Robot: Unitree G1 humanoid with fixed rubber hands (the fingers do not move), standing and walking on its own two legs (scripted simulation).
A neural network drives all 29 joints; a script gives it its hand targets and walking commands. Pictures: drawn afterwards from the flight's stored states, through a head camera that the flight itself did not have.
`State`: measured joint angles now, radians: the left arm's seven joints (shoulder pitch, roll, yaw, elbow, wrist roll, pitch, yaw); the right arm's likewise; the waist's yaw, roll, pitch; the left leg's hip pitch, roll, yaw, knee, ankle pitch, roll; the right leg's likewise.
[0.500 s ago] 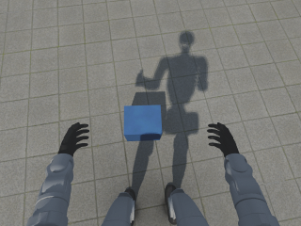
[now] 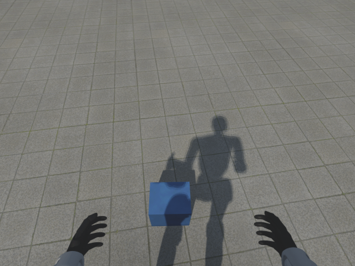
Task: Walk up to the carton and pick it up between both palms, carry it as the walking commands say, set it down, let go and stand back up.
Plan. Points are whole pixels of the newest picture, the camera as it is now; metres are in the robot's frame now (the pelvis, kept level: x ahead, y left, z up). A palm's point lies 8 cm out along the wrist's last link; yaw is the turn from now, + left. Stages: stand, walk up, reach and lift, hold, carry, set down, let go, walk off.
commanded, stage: let go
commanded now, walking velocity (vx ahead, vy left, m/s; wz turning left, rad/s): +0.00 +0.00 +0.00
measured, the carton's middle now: (170, 204) +0.48 +0.03 -0.68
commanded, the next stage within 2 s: stand in 0.24 s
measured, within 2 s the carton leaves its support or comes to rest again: neither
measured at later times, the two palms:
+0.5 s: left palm out of the picture +0.13 +0.29 -0.09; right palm (301, 264) +0.13 -0.27 -0.09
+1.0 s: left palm out of the picture +0.08 +0.28 -0.11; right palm out of the picture +0.08 -0.28 -0.11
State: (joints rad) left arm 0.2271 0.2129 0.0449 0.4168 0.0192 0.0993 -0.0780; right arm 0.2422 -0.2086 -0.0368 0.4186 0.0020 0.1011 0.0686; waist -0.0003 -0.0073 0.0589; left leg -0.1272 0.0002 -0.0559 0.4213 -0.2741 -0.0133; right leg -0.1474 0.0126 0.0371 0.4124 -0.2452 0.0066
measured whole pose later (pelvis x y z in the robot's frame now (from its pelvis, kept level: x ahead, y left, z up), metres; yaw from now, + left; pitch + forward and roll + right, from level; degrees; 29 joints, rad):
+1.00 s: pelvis -0.01 +0.00 +0.00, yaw +0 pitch -3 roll +0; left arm 0.21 0.30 0.04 0.86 0.02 -0.01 0.04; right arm 0.21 -0.30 -0.05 0.86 -0.02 -0.01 -0.04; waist 0.00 0.00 0.04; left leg -0.13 -0.01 -0.05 0.46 -0.28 -0.01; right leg -0.16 0.01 0.04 0.47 -0.26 0.01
